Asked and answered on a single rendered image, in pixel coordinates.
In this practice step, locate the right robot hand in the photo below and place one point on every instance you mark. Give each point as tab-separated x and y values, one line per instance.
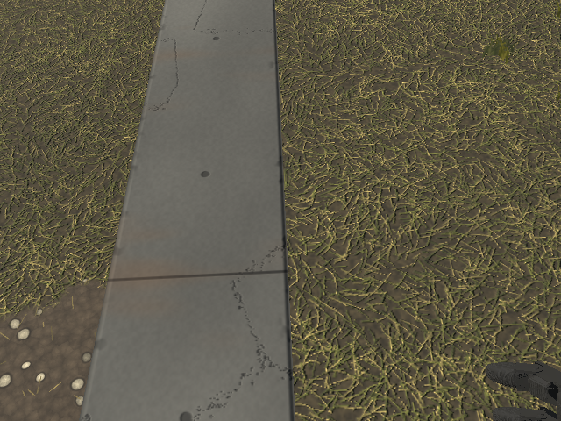
541	380

